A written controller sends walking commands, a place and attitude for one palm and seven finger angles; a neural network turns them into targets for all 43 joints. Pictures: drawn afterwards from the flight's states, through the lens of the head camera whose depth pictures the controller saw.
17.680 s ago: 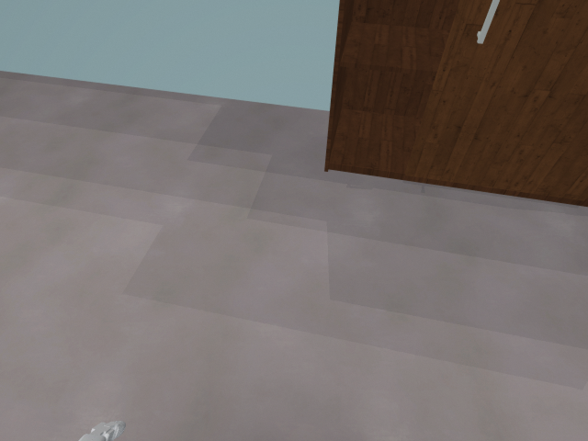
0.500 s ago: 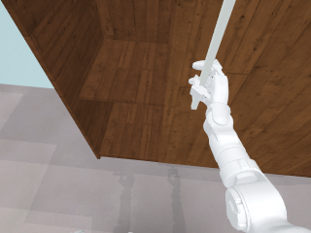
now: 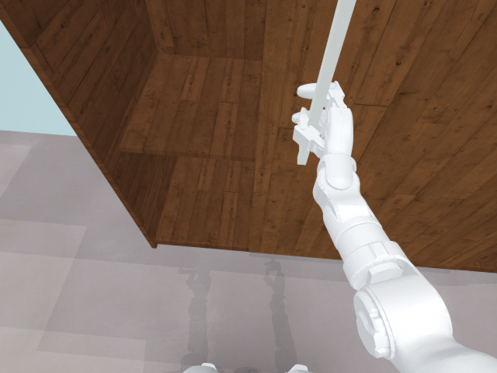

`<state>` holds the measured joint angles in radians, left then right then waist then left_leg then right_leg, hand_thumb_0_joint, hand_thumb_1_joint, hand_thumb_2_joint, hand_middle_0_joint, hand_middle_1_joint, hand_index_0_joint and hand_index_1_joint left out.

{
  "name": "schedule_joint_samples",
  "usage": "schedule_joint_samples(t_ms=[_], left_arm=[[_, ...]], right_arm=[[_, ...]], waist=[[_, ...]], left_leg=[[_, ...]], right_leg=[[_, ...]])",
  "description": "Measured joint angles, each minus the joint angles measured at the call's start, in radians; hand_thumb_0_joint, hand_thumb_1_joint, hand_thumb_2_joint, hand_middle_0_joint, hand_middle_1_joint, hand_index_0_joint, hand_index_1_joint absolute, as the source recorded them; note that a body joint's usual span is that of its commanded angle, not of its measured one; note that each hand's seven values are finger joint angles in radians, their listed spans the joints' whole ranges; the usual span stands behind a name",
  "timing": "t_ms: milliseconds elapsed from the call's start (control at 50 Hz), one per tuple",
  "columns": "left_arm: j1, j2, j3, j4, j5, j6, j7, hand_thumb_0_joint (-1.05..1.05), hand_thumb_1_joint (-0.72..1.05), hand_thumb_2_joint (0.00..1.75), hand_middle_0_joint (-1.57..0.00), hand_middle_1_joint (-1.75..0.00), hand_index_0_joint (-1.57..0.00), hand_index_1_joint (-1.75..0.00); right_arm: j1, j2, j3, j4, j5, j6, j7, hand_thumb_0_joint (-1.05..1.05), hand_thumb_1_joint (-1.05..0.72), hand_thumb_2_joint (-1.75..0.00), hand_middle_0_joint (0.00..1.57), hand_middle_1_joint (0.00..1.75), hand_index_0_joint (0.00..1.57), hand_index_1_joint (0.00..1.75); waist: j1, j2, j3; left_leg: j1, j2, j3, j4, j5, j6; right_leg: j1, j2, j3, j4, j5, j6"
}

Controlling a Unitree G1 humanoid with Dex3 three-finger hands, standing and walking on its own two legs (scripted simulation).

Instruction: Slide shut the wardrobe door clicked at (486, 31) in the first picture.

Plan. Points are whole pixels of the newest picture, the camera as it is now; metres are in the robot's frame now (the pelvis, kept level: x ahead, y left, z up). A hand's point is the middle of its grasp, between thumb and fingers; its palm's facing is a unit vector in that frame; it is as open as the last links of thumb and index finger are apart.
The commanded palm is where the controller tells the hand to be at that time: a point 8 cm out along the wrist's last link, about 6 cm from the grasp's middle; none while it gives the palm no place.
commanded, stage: tug the door sideways, standing still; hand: right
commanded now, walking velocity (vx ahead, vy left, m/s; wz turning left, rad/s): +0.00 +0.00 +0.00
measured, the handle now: (319, 86) +0.53 -0.03 +0.15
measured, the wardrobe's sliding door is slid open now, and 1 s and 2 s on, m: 0.38 0.38 0.17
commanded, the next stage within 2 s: step sideways, sliding the door along in 0.02 s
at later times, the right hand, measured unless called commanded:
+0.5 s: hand (300, 127) +0.47 -0.01 +0.12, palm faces -0.07 +0.99 -0.13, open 5.7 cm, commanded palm +0.46 -0.03 +0.12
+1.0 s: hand (291, 126) +0.48 +0.00 +0.11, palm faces +0.18 +0.96 -0.20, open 6.2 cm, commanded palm +0.45 +0.04 +0.12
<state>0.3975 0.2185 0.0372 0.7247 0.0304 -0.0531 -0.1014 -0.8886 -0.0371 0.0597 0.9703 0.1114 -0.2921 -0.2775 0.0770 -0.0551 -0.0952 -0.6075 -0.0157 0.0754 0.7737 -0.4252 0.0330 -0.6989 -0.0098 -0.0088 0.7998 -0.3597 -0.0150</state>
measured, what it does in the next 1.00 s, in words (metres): steps to the left: left foot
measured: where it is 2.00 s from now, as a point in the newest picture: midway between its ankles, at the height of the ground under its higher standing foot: (195, 369)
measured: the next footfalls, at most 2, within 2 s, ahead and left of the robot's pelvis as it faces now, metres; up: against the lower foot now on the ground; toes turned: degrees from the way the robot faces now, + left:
left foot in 0.92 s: +0.17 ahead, +0.29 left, +0.00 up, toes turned -5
right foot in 1.12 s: +0.10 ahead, +0.06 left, +0.00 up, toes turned -12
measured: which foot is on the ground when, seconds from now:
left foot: down 0.00-0.70, up 0.72-0.90, down 0.92-1.00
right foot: down 0.00-0.98, up 1.00-1.00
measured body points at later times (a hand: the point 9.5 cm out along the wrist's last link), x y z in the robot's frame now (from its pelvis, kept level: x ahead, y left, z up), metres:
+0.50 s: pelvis +0.00 +0.04 +0.01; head +0.07 +0.09 +0.45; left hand +0.06 +0.27 -0.15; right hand +0.47 -0.06 +0.13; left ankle +0.01 +0.12 -0.71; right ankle +0.01 -0.11 -0.70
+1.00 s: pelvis +0.05 +0.17 +0.01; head +0.15 +0.20 +0.45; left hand +0.23 +0.38 -0.13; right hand +0.46 -0.05 +0.12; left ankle +0.14 +0.28 -0.70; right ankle +0.00 -0.05 -0.69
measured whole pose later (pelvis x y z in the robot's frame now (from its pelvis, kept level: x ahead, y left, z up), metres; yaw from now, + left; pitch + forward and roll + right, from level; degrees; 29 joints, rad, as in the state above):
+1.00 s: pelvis +0.05 +0.17 +0.01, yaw -4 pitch -3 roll +0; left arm 0.14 0.23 0.03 0.68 -0.06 -0.06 0.05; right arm -0.70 -0.21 0.00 0.65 0.14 -0.10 -0.11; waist -0.06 -0.11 0.26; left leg -0.39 0.03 0.05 0.69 -0.24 0.00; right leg -0.25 -0.18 0.06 0.78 -0.41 0.08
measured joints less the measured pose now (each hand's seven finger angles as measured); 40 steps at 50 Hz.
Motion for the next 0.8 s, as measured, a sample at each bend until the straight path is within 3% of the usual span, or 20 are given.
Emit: schedule_joint_samples(t_ms=[140, 200, 260, 380, 460, 500, 540, 600, 660, 680, 720, 760, 800], left_arm=[[-0.018, 0.000, 0.000, -0.010, 0.000, 0.001, 0.000, 0.01, 0.91, 0.90, -0.20, -0.30, -0.20, -0.30], [-0.054, -0.001, -0.014, -0.007, -0.034, 0.047, 0.056, 0.01, 0.91, 0.90, -0.20, -0.30, -0.20, -0.30], [-0.074, 0.002, -0.018, -0.024, -0.055, 0.073, 0.117, 0.01, 0.91, 0.90, -0.20, -0.30, -0.20, -0.30], [-0.114, -0.002, -0.021, -0.031, -0.057, 0.082, 0.177, 0.01, 0.91, 0.90, -0.20, -0.30, -0.20, -0.30], [-0.116, -0.005, -0.038, -0.016, -0.061, 0.083, 0.187, 0.01, 0.91, 0.90, -0.20, -0.30, -0.20, -0.30], [-0.121, 0.002, -0.040, 0.000, -0.066, 0.074, 0.190, 0.01, 0.90, 0.90, -0.20, -0.30, -0.20, -0.30], [-0.126, 0.007, -0.032, 0.022, -0.074, 0.067, 0.190, 0.01, 0.90, 0.90, -0.20, -0.30, -0.20, -0.30], [-0.138, 0.017, -0.020, 0.042, -0.073, 0.042, 0.191, 0.01, 0.90, 0.90, -0.20, -0.30, -0.20, -0.30], [-0.152, 0.036, -0.008, 0.031, -0.062, 0.016, 0.197, 0.01, 0.90, 0.90, -0.20, -0.30, -0.20, -0.30], [-0.155, 0.045, -0.003, 0.022, -0.060, 0.010, 0.198, 0.01, 0.90, 0.90, -0.20, -0.30, -0.20, -0.30], [-0.172, 0.062, 0.016, 0.006, -0.058, 0.004, 0.186, 0.01, 0.90, 0.90, -0.20, -0.30, -0.20, -0.30], [-0.204, 0.062, 0.031, 0.001, -0.056, 0.007, 0.164, 0.01, 0.91, 0.90, -0.20, -0.30, -0.20, -0.30], [-0.227, 0.061, 0.031, -0.005, -0.053, 0.008, 0.150, 0.01, 0.91, 0.90, -0.20, -0.30, -0.20, -0.30]], right_arm=[[-0.007, 0.004, 0.006, 0.002, -0.003, 0.004, -0.002, 0.01, -0.81, -0.82, 0.36, 1.40, 0.30, 1.40], [0.006, -0.034, -0.029, -0.006, -0.029, 0.032, 0.080, 0.01, -0.79, -0.82, 0.38, 1.40, 0.31, 1.40], [0.006, -0.074, -0.033, 0.014, -0.009, 0.067, 0.147, 0.02, -0.77, -0.82, 0.39, 1.36, 0.32, 1.40], [-0.014, -0.125, -0.060, 0.052, 0.038, 0.116, 0.213, 0.04, -0.76, -0.82, 0.39, 1.31, 0.34, 1.40], [-0.017, -0.132, -0.081, 0.057, 0.053, 0.137, 0.210, 0.04, -0.77, -0.83, 0.39, 1.29, 0.34, 1.40], [-0.011, -0.132, -0.086, 0.048, 0.056, 0.147, 0.198, 0.04, -0.77, -0.84, 0.39, 1.29, 0.32, 1.40], [-0.010, -0.120, -0.091, 0.045, 0.048, 0.154, 0.187, 0.04, -0.78, -0.84, 0.38, 1.29, 0.30, 1.40], [-0.019, -0.101, -0.063, 0.021, 0.039, 0.167, 0.169, 0.04, -0.80, -0.84, 0.36, 1.29, 0.28, 1.40], [-0.007, -0.093, -0.024, -0.039, 0.027, 0.161, 0.165, 0.04, -0.80, -0.84, 0.35, 1.30, 0.25, 1.40], [0.002, -0.094, -0.009, -0.063, 0.027, 0.155, 0.166, 0.04, -0.80, -0.84, 0.36, 1.31, 0.24, 1.40], [0.011, -0.106, 0.020, -0.105, 0.042, 0.145, 0.172, 0.03, -0.80, -0.85, 0.37, 1.33, 0.23, 1.40], [0.010, -0.120, 0.030, -0.134, 0.046, 0.144, 0.181, 0.03, -0.81, -0.85, 0.39, 1.34, 0.21, 1.40], [0.023, -0.131, 0.029, -0.165, 0.045, 0.148, 0.190, 0.03, -0.81, -0.86, 0.39, 1.35, 0.19, 1.40]], waist=[[-0.002, 0.002, 0.000], [-0.004, 0.009, 0.031], [-0.008, 0.004, 0.062], [-0.024, -0.006, 0.153], [-0.046, -0.017, 0.201], [-0.045, -0.048, 0.225], [-0.039, -0.061, 0.236], [-0.070, -0.030, 0.265], [-0.096, 0.002, 0.293], [-0.107, 0.005, 0.292], [-0.126, 0.008, 0.293], [-0.131, 0.024, 0.327], [-0.137, 0.017, 0.348]], left_leg=[[-0.004, 0.001, 0.001, 0.005, -0.003, -0.002], [0.046, -0.005, -0.023, -0.024, 0.009, -0.004], [0.100, -0.008, -0.051, -0.045, 0.026, -0.014], [0.108, -0.014, -0.089, 0.125, -0.034, -0.028], [0.183, -0.002, -0.078, -0.014, 0.042, -0.018], [0.225, -0.026, -0.044, -0.048, 0.072, 0.012], [0.258, -0.037, -0.009, -0.077, 0.068, 0.039], [0.302, -0.030, 0.004, -0.142, 0.090, 0.062], [0.327, -0.019, 0.014, -0.192, 0.114, 0.066], [0.312, -0.022, 0.017, -0.171, 0.112, 0.057], [0.218, -0.037, -0.020, 0.016, 0.067, -0.003], [0.148, -0.030, -0.074, 0.210, -0.009, -0.011], [0.113, -0.008, -0.097, 0.250, -0.028, -0.013]], right_leg=[[-0.006, 0.001, 0.002, 0.007, -0.003, -0.002], [0.057, -0.006, -0.022, -0.028, 0.002, -0.004], [0.133, -0.010, -0.049, -0.069, 0.010, -0.010], [0.258, -0.020, -0.083, -0.090, 0.000, -0.003], [0.320, -0.039, -0.074, -0.087, -0.010, 0.028], [0.333, -0.066, -0.042, -0.061, -0.026, 0.041], [0.315, -0.073, -0.014, 0.006, -0.034, 0.023], [0.280, -0.038, -0.001, 0.168, -0.104, 0.013], [0.324, -0.031, -0.039, 0.016, -0.008, 0.008], [0.359, -0.043, -0.054, -0.096, 0.102, -0.004], [0.407, -0.060, -0.057, -0.192, 0.074, 0.028], [0.425, -0.059, -0.045, -0.188, 0.026, 0.064], [0.442, -0.076, -0.026, -0.190, 0.021, 0.086]])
